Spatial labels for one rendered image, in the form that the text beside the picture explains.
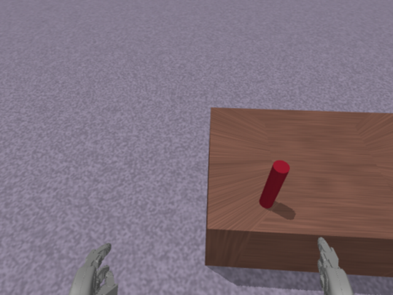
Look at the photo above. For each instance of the left robot hand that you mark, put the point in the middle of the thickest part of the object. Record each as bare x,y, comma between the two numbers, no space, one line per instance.
87,280

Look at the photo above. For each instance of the can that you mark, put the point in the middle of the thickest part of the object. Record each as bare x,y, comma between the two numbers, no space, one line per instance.
274,182

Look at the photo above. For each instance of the right robot hand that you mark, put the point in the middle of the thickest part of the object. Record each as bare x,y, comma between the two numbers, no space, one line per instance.
333,280

